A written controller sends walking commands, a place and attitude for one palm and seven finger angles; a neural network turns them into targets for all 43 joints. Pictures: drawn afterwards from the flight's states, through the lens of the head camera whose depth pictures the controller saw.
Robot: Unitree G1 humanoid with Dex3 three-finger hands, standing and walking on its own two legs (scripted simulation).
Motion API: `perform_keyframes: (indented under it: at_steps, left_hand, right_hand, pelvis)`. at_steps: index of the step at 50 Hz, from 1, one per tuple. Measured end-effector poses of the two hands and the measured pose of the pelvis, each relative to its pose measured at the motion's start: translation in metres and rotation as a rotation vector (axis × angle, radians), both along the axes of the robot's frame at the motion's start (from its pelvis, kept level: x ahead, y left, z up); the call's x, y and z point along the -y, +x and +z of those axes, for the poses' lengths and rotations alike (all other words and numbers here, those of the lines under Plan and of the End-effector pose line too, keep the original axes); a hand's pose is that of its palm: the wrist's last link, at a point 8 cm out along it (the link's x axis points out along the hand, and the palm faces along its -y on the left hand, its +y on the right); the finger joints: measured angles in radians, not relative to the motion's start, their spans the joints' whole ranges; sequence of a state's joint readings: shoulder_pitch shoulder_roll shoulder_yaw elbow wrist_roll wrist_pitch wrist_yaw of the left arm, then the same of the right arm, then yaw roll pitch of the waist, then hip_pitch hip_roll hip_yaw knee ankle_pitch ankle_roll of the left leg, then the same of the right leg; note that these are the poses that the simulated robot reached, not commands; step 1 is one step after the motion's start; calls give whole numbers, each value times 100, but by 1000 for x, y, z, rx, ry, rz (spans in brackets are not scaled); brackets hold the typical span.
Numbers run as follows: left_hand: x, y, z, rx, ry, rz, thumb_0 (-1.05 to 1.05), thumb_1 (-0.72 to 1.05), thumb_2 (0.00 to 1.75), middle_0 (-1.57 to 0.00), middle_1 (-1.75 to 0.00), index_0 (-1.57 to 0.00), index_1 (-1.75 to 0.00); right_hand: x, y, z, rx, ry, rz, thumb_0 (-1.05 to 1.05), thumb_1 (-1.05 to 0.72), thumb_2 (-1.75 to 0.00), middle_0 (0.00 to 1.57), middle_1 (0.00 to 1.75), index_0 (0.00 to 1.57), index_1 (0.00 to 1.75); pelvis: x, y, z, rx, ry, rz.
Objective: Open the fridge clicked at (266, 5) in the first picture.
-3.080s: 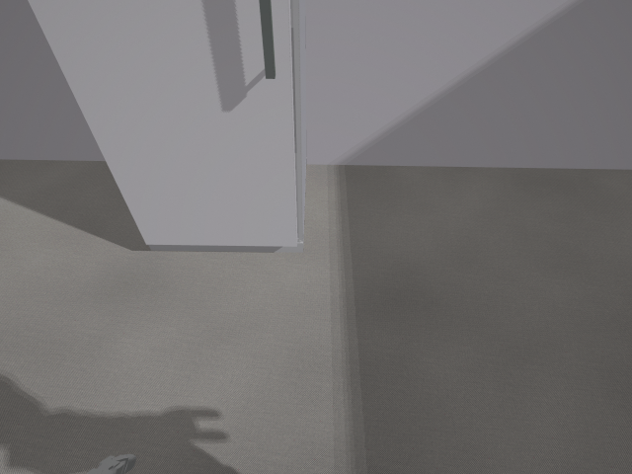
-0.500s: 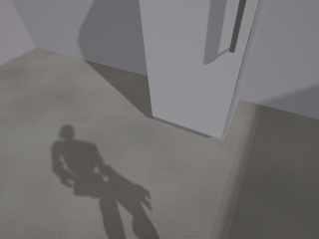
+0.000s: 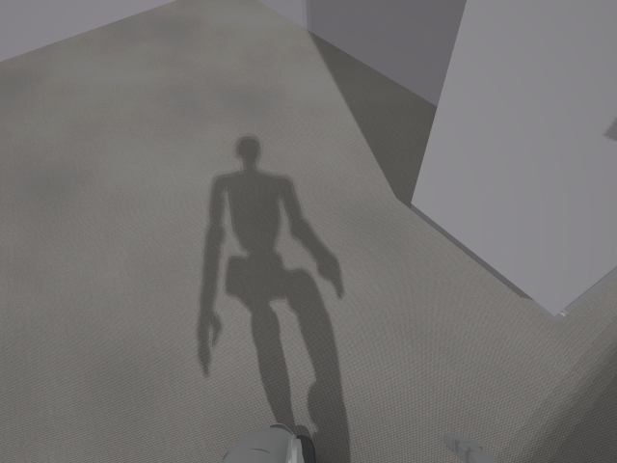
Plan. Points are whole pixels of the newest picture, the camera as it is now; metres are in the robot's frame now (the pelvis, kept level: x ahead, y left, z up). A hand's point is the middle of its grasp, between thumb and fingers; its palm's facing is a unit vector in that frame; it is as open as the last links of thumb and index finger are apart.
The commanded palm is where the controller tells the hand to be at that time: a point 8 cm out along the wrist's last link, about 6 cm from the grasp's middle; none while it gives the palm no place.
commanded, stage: walk to a spot facing it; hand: right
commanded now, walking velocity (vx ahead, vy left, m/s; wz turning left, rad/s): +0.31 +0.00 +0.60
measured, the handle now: out of the picture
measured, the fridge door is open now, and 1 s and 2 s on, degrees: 0 0 0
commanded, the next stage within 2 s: turn to face it in 0.54 s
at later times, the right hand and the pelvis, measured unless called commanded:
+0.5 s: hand (493, 405) +0.25 -0.24 -0.16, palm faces -0.11 +0.96 -0.24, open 7.4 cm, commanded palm none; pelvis +0.21 -0.03 +0.01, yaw +16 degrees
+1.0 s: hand (409, 274) +0.44 -0.11 -0.13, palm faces -0.36 +0.91 -0.22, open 7.4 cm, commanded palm none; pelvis +0.27 +0.00 +0.02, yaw +19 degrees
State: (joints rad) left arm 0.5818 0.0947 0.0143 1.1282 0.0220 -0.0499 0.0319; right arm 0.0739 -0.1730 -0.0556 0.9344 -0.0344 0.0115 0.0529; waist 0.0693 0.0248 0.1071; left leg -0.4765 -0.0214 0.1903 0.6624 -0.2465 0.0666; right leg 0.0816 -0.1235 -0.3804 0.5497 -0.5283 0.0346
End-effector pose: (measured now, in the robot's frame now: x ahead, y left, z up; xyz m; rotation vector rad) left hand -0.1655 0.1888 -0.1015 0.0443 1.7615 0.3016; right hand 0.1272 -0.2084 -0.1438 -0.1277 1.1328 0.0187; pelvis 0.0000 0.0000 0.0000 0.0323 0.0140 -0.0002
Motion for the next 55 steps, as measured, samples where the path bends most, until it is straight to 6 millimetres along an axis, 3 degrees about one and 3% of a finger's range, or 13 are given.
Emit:
perform_keyframes:
  at_steps: [2,4,10,15,20,24,27,30,37,42,45,48,55]
  left_hand:
    - [-7,20,-9,-2,-9,25,1,91,89,-20,-30,-20,-30]
    - [-18,58,-17,56,6,29,1,91,89,-20,-30,-20,-30]
    - [-53,228,-17,439,71,-28,1,91,89,-20,-30,-20,-30]
    - [-59,351,-1,684,86,-74,1,91,89,-19,-30,-19,-30]
    - [-48,436,9,774,87,-133,1,91,89,-19,-30,-19,-30]
    - [-35,483,8,798,122,-149,1,91,89,-19,-30,-20,-30]
    - [-29,488,13,795,146,-119,1,91,89,-20,-30,-20,-30]
    - [-27,470,18,757,176,-41,1,91,89,-20,-30,-20,-30]
    - [-24,389,5,536,187,144,1,91,89,-20,-30,-20,-30]
    - [-18,331,-19,372,125,248,1,91,89,-20,-30,-20,-30]
    - [-14,309,-33,294,73,288,1,91,89,-19,-30,-20,-30]
    - [-9,306,-34,244,31,288,1,91,89,-19,-30,-19,-30]
    - [-13,350,-27,299,21,194,1,91,89,-19,-30,-19,-30]
  right_hand:
    - [-7,30,-3,55,-10,5,0,-91,-90,20,30,20,30]
    - [-8,45,0,65,-25,0,0,-91,-90,20,30,20,30]
    - [11,60,22,-17,-117,11,-1,-92,-90,21,30,20,30]
    - [36,73,37,-85,-173,25,-1,-92,-90,21,30,20,30]
    - [57,92,34,-136,-183,0,0,-91,-90,21,30,20,30]
    - [75,113,17,-196,-174,-9,0,-91,-90,21,30,20,30]
    - [81,138,10,-233,-171,37,0,-91,-90,20,30,20,30]
    - [78,174,12,-233,-162,114,0,-91,-90,20,30,20,30]
    - [40,273,26,-96,-139,251,0,-91,-90,20,30,20,30]
    - [-6,319,34,14,-144,327,0,-91,-90,20,30,20,30]
    - [-31,329,37,54,-144,344,0,-91,-90,20,30,20,30]
    - [-44,329,43,70,-123,325,0,-91,-90,20,30,20,30]
    - [-29,313,35,45,-93,217,0,-90,-90,21,30,21,30]
  pelvis:
    - [-8,20,-8,2,-11,21]
    - [-12,35,-6,20,-9,42]
    - [-13,82,14,23,-20,110]
    - [-2,121,21,2,-29,163]
    - [13,164,20,-10,-29,207]
    - [29,203,8,-11,-22,257]
    - [35,221,9,10,-26,321]
    - [37,235,16,24,-8,367]
    - [32,254,24,25,1,423]
    - [15,265,17,21,-31,408]
    - [4,270,13,22,-35,389]
    - [1,274,16,23,-38,352]
    - [8,276,18,21,-31,262]
